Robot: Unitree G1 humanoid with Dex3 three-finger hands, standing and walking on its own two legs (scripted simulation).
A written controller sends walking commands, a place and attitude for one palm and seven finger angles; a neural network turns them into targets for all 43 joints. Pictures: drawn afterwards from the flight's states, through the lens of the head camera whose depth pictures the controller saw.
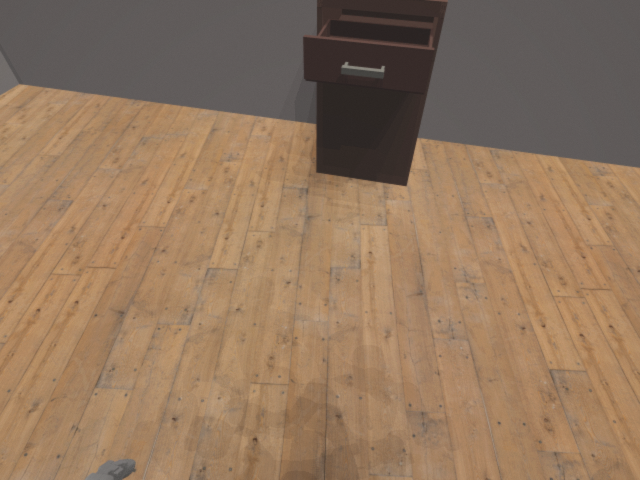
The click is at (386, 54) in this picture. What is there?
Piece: drawer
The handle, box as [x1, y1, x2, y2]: [341, 62, 384, 78]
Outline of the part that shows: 341,67 341,73 382,78 384,66 382,66 380,69 348,66 348,62 345,62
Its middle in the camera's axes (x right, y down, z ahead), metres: +0.14 -0.55 +1.26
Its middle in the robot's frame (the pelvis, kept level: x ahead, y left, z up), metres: +1.32 -0.08 -0.06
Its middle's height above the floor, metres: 0.70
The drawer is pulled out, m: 0.30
